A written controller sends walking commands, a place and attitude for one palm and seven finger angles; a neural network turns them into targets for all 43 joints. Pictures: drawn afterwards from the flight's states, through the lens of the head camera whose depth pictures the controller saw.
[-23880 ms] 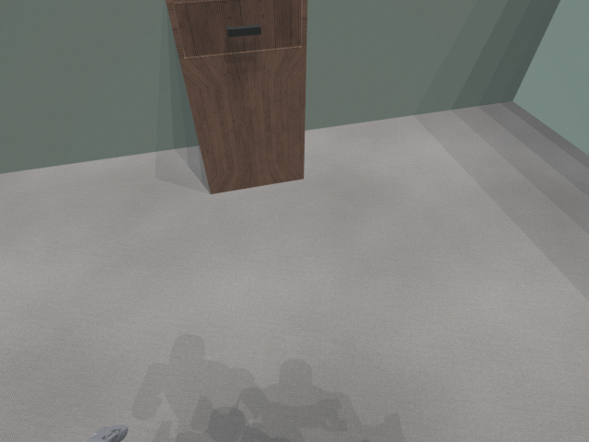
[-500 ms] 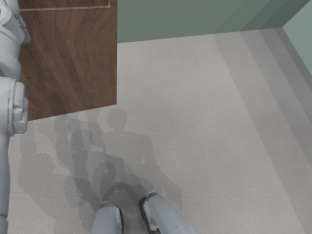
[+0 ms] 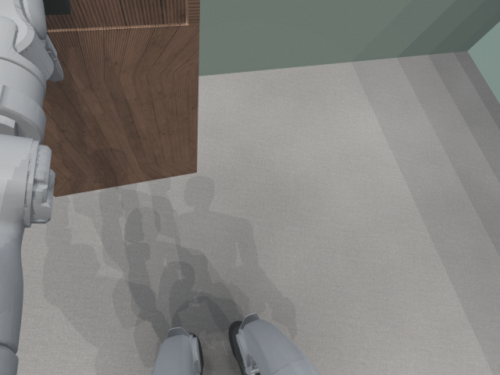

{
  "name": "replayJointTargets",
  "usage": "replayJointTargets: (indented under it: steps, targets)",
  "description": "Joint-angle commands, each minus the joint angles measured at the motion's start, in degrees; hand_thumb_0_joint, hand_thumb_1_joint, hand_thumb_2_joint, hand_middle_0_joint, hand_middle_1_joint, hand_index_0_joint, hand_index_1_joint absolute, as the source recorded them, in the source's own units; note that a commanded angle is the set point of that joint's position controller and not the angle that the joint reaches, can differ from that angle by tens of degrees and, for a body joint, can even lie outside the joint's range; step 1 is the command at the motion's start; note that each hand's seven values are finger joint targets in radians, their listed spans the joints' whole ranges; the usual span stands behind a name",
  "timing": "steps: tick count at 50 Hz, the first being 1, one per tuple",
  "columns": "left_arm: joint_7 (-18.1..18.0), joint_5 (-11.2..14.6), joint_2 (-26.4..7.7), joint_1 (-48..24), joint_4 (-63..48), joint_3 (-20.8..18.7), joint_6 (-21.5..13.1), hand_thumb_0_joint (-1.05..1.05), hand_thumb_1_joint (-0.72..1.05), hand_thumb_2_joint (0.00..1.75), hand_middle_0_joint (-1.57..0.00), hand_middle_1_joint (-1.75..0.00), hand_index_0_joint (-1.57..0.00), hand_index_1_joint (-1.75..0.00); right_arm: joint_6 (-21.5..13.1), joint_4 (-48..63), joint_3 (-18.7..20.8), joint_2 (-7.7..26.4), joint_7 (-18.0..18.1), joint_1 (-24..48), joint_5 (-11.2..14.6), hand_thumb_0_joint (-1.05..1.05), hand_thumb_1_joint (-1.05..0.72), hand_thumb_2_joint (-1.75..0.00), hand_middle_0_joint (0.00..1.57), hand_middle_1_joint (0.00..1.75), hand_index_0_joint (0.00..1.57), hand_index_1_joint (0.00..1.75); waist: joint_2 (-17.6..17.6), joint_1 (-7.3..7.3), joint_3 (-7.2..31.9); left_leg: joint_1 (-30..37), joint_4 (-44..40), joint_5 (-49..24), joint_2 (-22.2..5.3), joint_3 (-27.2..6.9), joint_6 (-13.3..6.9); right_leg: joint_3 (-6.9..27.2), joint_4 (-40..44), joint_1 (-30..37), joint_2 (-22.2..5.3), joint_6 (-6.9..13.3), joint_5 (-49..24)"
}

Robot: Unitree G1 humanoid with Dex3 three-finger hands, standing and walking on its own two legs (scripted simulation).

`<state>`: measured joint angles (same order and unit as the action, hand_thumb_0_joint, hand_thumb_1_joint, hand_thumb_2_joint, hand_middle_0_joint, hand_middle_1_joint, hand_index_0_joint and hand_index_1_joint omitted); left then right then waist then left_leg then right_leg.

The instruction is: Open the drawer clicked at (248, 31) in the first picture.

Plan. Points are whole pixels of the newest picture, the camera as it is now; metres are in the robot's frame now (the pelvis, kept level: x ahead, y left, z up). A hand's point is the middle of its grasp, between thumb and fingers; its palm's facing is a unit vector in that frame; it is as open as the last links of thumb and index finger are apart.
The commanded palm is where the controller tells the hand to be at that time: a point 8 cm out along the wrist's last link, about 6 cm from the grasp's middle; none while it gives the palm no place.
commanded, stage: lift the fingers back up to retry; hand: left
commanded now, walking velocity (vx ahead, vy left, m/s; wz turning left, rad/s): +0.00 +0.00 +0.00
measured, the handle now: out of the picture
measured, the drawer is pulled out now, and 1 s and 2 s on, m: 0.00 0.00 0.00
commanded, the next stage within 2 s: re-aim the fingers above the handle in 0.46 s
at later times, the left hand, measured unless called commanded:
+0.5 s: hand out of the picture +0.63 +0.16 +0.13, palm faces -0.08 -0.07 -0.99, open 13.3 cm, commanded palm +0.64 +0.15 +0.19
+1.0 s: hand out of the picture +0.63 +0.16 +0.14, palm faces -0.07 -0.06 -1.00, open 13.7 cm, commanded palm +0.63 +0.15 +0.19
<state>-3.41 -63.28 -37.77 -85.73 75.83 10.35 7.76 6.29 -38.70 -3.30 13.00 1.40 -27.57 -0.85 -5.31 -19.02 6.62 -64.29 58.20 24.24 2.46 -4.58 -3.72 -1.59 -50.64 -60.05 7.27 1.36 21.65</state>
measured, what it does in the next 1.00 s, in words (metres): stands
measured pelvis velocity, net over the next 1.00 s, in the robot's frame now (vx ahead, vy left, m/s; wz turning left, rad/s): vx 0.04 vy -0.02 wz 0.01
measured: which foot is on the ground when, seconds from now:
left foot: down 0.00-1.00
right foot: down 0.00-1.00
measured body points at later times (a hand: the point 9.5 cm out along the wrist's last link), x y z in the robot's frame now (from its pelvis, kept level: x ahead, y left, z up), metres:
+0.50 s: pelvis +0.04 -0.01 +0.03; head +0.19 +0.00 +0.46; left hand +0.63 +0.17 +0.18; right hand -0.03 -0.27 -0.07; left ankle +0.01 +0.07 -0.67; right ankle +0.01 -0.11 -0.67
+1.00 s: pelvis +0.04 -0.02 +0.03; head +0.18 -0.01 +0.46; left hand +0.63 +0.16 +0.20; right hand -0.05 -0.27 -0.07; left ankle +0.00 +0.07 -0.67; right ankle +0.01 -0.11 -0.67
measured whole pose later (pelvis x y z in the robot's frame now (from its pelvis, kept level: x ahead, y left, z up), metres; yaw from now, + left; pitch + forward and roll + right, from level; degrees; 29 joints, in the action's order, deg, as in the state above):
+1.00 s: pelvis +0.04 -0.02 +0.03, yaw +1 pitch +26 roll -3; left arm -6.2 -62.0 -35.3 -77.8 76.1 5.9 3.3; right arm 4.1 -41.6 0.4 14.8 0.6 -27.0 -1.1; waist -4.6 -15.4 8.3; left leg -49.1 45.5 22.3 1.9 -3.1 -2.8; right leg 0.9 -39.8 -46.0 7.2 2.7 19.8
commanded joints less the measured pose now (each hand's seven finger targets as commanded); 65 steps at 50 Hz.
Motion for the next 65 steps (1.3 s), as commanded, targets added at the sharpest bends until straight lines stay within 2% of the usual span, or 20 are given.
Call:
replayJointTargets:
  steps: [1, 6, 8, 12, 15, 17, 19, 21, 24, 27, 30, 38, 39, 42, 44, 46, 49, 54, 64, 65]
  targets:
    - [-2.5, 1.2, -8.3, -34.1, -16.7, -3.1, -2.4, 0.0, -0.5, 0.3, -0.3, -1.2, -0.3, -1.2, -0.9, -1.8, 4.9, 12.3, 0.9, -16.0, 0.2, 0.0, -0.9, -0.9, 0.2, 0.3, 0.2, 0.3, -14.0, -2.0, 35.5, 41.2, -6.1, -32.1, -5.4, -4.4, 0.5, -0.8, 6.7, 9.4, -1.3, -0.3, -14.0]
    - [-3.1, 2.3, -7.9, -32.0, -17.9, -3.9, -4.8, 0.0, -0.5, 0.3, -0.3, -1.2, -0.3, -1.2, -2.1, -2.9, 5.4, 11.9, 0.8, -15.8, 0.2, 0.0, -0.9, -0.9, 0.2, 0.3, 0.2, 0.3, -11.8, -0.77, 33.7, 40.9, -7.5, -35.6, -4.4, -2.4, 0.3, 0.2, 9.3, 14.7, -1.1, -0.3, -18.7]
    - [-4.0, 2.0, -11.9, -31.1, -20.1, -6.8, -5.7, 0.0, -0.5, 0.3, -0.3, -1.2, -0.3, -1.2, -2.1, -2.7, 5.5, 12.0, 0.9, -16.2, 0.0, 0.0, -0.9, -0.9, 0.2, 0.3, 0.2, 0.3, -12.1, 0.47, 36.0, 41.2, -7.7, -38.1, -3.9, -1.5, 0.3, 0.9, 9.6, 18.5, -1.2, -0.3, -22.4]
    - [-4.8, 2.7, -8.3, -28.9, -18.9, -5.2, -6.1, 0.0, -0.5, 0.3, -0.3, -1.2, -0.3, -1.2, -2.8, -3.2, 6.2, 11.8, 0.3, -15.7, 0.0, 0.0, -0.9, -0.9, 0.2, 0.3, 0.2, 0.3, -10.0, 0.71, 33.5, 41.8, -8.7, -41.0, -3.6, -0.7, 0.5, 1.4, 11.2, 20.7, -1.3, -0.4, -26.1]
    - [-5.5, 2.4, -10.5, -28.8, -18.6, -6.8, -5.7, 0.0, -0.5, 0.3, -0.3, -1.2, -0.3, -1.2, -2.9, -3.6, 6.5, 12.2, 0.1, -15.7, 0.0, 0.0, -0.9, -0.9, 0.2, 0.3, 0.2, 0.3, -8.4, 1.04, 33.9, 41.3, -9.5, -40.8, -3.3, -0.2, 0.3, 1.6, 11.6, 22.9, -1.6, -0.5, -27.7]
    - [-5.6, 2.4, -8.7, -27.8, -19.0, -6.1, -6.1, 0.0, -0.5, 0.3, -0.3, -1.2, -0.3, -1.2, -3.0, -3.7, 6.9, 11.9, -0.2, -15.6, -0.3, 0.0, -0.9, -0.9, 0.2, 0.3, 0.2, 0.3, -9.9, 1.5, 35.0, 43.1, -9.3, -45.1, -3.2, -0.2, 0.6, 2.1, 11.6, 23.2, -1.7, -0.4, -30.1]
    - [-5.8, 2.1, -9.6, -26.3, -17.7, -6.7, -6.1, 0.0, -0.5, 0.3, -0.3, -1.2, -0.3, -1.2, -2.8, -3.6, 6.9, 12.2, -0.2, -15.1, -0.2, 0.0, -0.9, -0.9, 0.2, 0.3, 0.2, 0.3, -8.1, 1.74, 33.0, 41.6, -9.7, -43.7, -2.9, 0.0, 0.6, 2.1, 11.9, 23.7, -1.7, -0.4, -30.0]
    - [-5.9, 2.4, -7.4, -26.2, -17.9, -5.7, -6.1, 0.0, -0.5, 0.3, -0.3, -1.2, -0.3, -1.2, -2.9, -3.6, 7.3, 12.2, -0.5, -14.6, -0.3, 0.0, -0.9, -0.9, 0.2, 0.3, 0.2, 0.3, -7.0, 1.56, 33.5, 41.9, -9.8, -44.6, -2.8, 0.2, 0.4, 2.3, 12.0, 24.5, -1.9, -0.4, -31.3]
    - [-6.2, 2.1, -9.2, -26.0, -17.9, -7.0, -6.0, 0.0, -0.5, 0.3, -0.3, -1.2, -0.3, -1.2, -2.9, -3.6, 7.6, 12.4, -0.6, -14.7, -0.4, 0.0, -0.9, -0.9, 0.2, 0.3, 0.2, 0.3, -7.2, 1.98, 34.2, 42.8, -10.0, -44.5, -2.8, 0.3, 0.5, 2.5, 12.1, 24.8, -1.8, -0.6, -31.1]
    - [-6.1, 2.0, -7.4, -25.3, -17.5, -5.6, -5.8, 0.0, -0.5, 0.3, -0.3, -1.2, -0.3, -1.2, -2.8, -3.2, 7.7, 12.2, -0.7, -14.3, -0.4, 0.0, -0.9, -0.9, 0.2, 0.3, 0.2, 0.3, -7.2, 2.06, 34.8, 43.2, -10.3, -44.8, -2.6, 0.5, 0.5, 2.6, 12.1, 25.3, -2.0, -0.6, -31.3]
    - [-6.2, 1.5, -9.7, -24.1, -14.6, -6.9, -4.9, 0.0, -0.5, 0.3, -0.3, -1.2, -0.3, -1.2, -2.5, -3.2, 7.5, 12.5, -0.5, -13.7, -0.2, 0.0, -0.9, -0.9, 0.2, 0.3, 0.2, 0.3, -5.9, 1.98, 31.8, 40.1, -11.0, -39.5, -2.4, 1.2, 0.3, 2.5, 12.6, 25.8, -2.1, -0.5, -29.6]
    - [-6.1, 1.2, -10.0, -24.2, -15.7, -7.0, -5.7, 0.0, -0.5, 0.3, -0.3, -1.2, -0.3, -1.2, -2.6, -2.6, 7.6, 12.4, -0.1, -13.4, -0.3, 0.0, -0.9, -0.9, 0.2, 0.3, 0.2, 0.3, -6.6, 2.53, 33.7, 40.7, -11.2, -40.9, -2.4, 1.3, 0.3, 3.0, 12.4, 27.1, -2.3, -0.6, -31.1]
    - [-6.1, 1.1, -11.5, -23.4, -15.0, -8.2, -5.7, 0.0, -0.5, 0.3, -0.3, -1.2, -0.3, -1.2, -2.5, -2.4, 7.6, 12.6, -0.1, -13.4, -0.2, 0.0, -0.9, -0.9, 0.2, 0.3, 0.2, 0.3, -6.1, 2.95, 33.7, 39.8, -11.2, -39.6, -2.2, 1.5, 0.3, 3.0, 12.5, 27.8, -2.3, -0.5, -30.7]
    - [-5.9, 1.0, -7.6, -23.7, -12.6, -4.7, -4.9, 0.0, -0.5, 0.3, -0.3, -1.2, -0.3, -1.2, -2.6, -2.8, 7.4, 12.5, -0.1, -13.3, 0.0, 0.0, -0.9, -0.9, 0.2, 0.3, 0.2, 0.3, -5.0, 1.84, 31.0, 39.1, -11.8, -37.7, -2.5, 1.2, 0.2, 2.4, 12.8, 25.7, -2.3, -0.6, -28.5]
    - [-6.1, 0.9, -9.7, -23.7, -12.2, -6.3, -4.4, 0.0, -0.5, 0.3, -0.3, -1.2, -0.3, -1.2, -2.4, -2.9, 7.4, 12.9, -0.1, -13.4, -0.1, 0.0, -0.9, -0.9, 0.2, 0.3, 0.2, 0.3, -5.1, 1.97, 30.9, 38.6, -11.8, -36.4, -2.3, 1.5, 0.1, 2.5, 12.9, 26.1, -2.1, -0.5, -28.2]
    - [-5.7, 1.2, -8.2, -24.6, -12.0, -5.5, -4.4, 0.0, -0.5, 0.3, -0.3, -1.2, -0.3, -1.2, -2.5, -3.1, 7.5, 12.7, -0.2, -13.3, -0.1, 0.0, -0.9, -0.9, 0.2, 0.3, 0.2, 0.3, -4.9, 1.44, 31.1, 38.8, -11.9, -36.6, -2.4, 1.6, 0.1, 2.5, 13.0, 26.1, -2.3, -0.5, -28.2]
    - [-5.4, 0.8, -9.4, -24.5, -13.4, -6.1, -4.9, 0.0, -0.5, 0.3, -0.3, -1.2, -0.3, -1.2, -2.4, -2.7, 7.5, 12.7, 0.0, -13.6, -0.1, 0.0, -0.9, -0.9, 0.2, 0.3, 0.2, 0.3, -6.0, 2.05, 32.7, 39.8, -12.1, -37.3, -2.4, 1.2, 0.2, 2.5, 12.8, 26.3, -2.2, -0.4, -28.2]
    - [-5.4, 0.4, -10.3, -22.7, -11.2, -6.8, -4.8, 0.0, -0.5, 0.3, -0.3, -1.2, -0.3, -1.2, -2.3, -2.7, 7.3, 12.7, 0.2, -13.4, 0.0, 0.0, -0.9, -0.9, 0.2, 0.3, 0.2, 0.3, -5.2, 2.38, 29.9, 37.5, -12.7, -34.3, -2.4, 1.5, 0.2, 2.2, 13.2, 26.2, -2.1, -0.2, -26.3]
    - [-5.8, 0.5, -8.1, -23.3, -13.9, -6.1, -4.6, 0.0, -0.5, 0.3, -0.3, -1.2, -0.3, -1.2, -2.4, -2.7, 8.0, 12.8, -0.4, -13.7, -0.3, 0.0, -0.9, -0.9, 0.2, 0.3, 0.2, 0.3, -7.2, 2.82, 32.5, 43.5, -12.2, -40.5, -3.2, 0.2, 0.7, 1.3, 12.8, 22.8, -1.6, 0.0, -24.9]
    - [-5.6, 0.8, -6.1, -23.2, -14.3, -4.8, -4.6, 0.0, -0.5, 0.3, -0.3, -1.2, -0.3, -1.2, -2.3, -2.6, 8.0, 12.6, -0.5, -13.6, -0.4, 0.0, -0.9, -0.9, 0.2, 0.3, 0.2, 0.3, -7.6, 2.73, 32.6, 44.2, -12.2, -41.3, -3.1, 0.3, 0.8, 1.4, 13.0, 22.7, -1.5, -0.1, -25.3]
